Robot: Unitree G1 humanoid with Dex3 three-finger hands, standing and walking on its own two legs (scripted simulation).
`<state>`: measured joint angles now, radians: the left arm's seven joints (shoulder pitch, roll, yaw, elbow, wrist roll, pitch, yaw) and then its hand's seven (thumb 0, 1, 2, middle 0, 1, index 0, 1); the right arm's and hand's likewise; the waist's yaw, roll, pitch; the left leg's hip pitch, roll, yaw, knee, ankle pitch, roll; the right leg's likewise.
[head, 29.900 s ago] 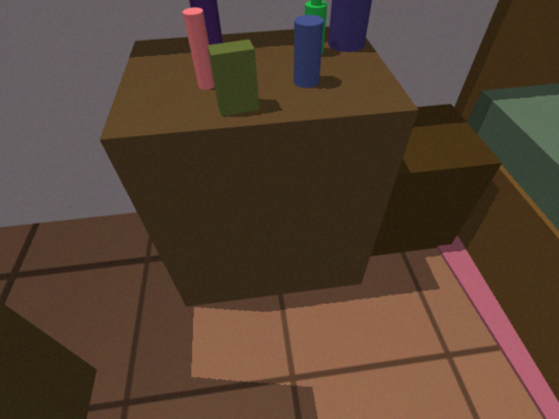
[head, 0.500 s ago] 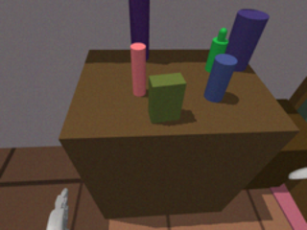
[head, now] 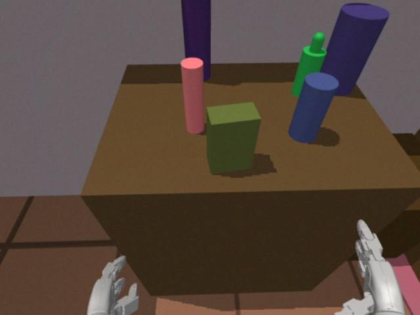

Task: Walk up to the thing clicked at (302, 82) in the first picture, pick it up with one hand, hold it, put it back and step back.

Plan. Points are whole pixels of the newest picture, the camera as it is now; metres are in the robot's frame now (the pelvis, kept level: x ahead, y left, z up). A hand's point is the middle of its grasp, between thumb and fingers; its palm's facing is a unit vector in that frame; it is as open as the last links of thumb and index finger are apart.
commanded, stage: home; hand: right
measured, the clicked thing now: (310, 109) +0.51 -0.21 +0.11
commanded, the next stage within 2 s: none
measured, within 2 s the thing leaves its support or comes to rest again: neither
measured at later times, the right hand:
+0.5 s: hand (304, 294) +0.19 -0.17 -0.10, palm faces +0.09 +0.96 -0.25, open 17.6 cm
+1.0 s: hand out of the picture +0.08 -0.26 -0.14, palm faces -0.06 +0.91 -0.41, open 17.6 cm
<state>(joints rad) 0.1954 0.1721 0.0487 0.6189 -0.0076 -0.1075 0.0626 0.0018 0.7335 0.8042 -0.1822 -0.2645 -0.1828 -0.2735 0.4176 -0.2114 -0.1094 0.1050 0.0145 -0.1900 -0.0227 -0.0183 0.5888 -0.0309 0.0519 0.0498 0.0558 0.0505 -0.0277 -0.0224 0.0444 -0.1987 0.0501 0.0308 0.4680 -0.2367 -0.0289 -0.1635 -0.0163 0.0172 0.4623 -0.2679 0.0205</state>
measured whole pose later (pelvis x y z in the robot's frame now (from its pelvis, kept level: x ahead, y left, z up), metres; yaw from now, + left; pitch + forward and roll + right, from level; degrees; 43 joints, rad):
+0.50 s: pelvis +0.00 +0.00 +0.00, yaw +1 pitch +0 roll +0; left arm 0.23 0.21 0.01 0.69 0.00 -0.05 0.05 0.01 0.90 0.90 -0.20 -0.29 -0.20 -0.30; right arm 0.21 -0.17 -0.01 0.58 0.00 -0.11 -0.10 -0.02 0.58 -0.03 0.05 0.05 0.05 0.05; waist 0.00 -0.01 0.03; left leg -0.26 0.03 0.02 0.52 -0.26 -0.02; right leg -0.22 -0.03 0.00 0.52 -0.30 0.03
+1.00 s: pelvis +0.00 +0.00 +0.00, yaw +1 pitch -2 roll +0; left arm 0.19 0.38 0.01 0.95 0.03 0.01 -0.01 0.00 0.91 0.90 -0.20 -0.29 -0.20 -0.30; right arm 0.20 -0.38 0.01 0.98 -0.03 -0.02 -0.01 -0.01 0.58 -0.02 0.05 0.05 0.05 0.05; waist 0.00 -0.02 0.02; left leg -0.21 0.04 0.01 0.48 -0.24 -0.03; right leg -0.16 -0.02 0.00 0.47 -0.27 0.02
